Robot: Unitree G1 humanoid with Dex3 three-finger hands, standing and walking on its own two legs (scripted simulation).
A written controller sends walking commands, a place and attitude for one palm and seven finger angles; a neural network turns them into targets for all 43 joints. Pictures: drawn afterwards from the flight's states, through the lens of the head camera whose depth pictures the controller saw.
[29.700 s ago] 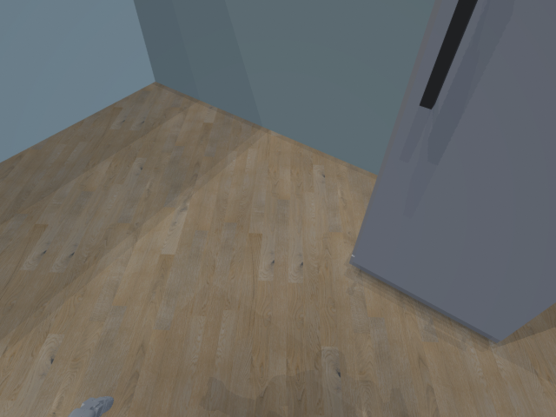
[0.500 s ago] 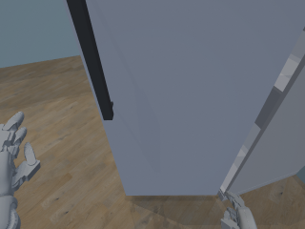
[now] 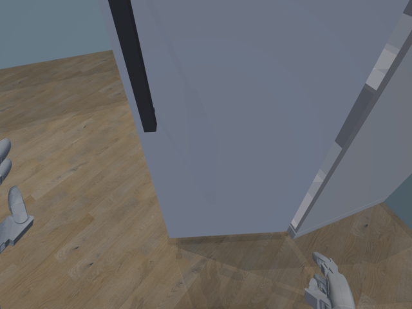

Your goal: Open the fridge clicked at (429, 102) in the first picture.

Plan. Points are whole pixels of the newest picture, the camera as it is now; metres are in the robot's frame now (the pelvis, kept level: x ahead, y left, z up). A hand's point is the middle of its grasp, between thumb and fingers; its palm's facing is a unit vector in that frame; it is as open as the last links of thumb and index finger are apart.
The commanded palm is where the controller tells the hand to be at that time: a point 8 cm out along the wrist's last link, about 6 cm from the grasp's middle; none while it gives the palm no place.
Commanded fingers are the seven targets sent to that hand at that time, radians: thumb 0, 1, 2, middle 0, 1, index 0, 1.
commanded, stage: step back with the hand held close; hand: left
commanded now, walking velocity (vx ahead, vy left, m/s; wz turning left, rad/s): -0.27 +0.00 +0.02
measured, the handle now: (134, 46) +0.49 +0.18 +0.27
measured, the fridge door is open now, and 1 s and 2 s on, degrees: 72 72 72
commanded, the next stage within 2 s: stop stepping back and stand still in 0.52 s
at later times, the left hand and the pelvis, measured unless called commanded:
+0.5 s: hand out of the picture +0.07 +0.30 +0.17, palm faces +0.55 -0.73 -0.40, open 7.4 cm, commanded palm -0.01 +0.32 +0.18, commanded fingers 0.00 0.90 0.90 -0.20 -0.30 -0.20 -0.30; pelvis -0.11 +0.01 -0.02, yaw +7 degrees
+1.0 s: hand out of the picture -0.07 +0.30 +0.18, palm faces +0.48 -0.77 -0.41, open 7.4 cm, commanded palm -0.12 +0.34 +0.18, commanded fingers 0.00 0.90 0.90 -0.20 -0.30 -0.20 -0.30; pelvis -0.25 +0.03 +0.01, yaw +3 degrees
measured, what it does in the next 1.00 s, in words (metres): walks backwards: right foot, then left foot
